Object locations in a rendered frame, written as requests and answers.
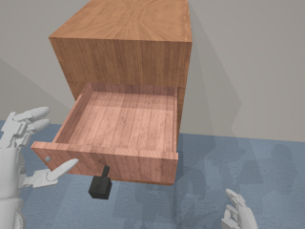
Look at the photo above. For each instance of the robot left hand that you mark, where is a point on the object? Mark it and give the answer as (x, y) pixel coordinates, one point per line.
(17, 132)

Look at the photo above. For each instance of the handle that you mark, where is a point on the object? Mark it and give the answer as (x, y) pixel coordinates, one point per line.
(101, 186)

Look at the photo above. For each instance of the left robot forearm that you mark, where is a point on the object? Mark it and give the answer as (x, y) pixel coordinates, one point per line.
(10, 214)

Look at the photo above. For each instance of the robot right hand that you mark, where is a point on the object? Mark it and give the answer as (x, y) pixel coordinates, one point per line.
(243, 216)

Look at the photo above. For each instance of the cabinet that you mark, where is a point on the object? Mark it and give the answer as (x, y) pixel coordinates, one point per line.
(134, 42)

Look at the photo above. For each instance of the drawer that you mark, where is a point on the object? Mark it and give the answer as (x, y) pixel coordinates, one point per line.
(130, 128)

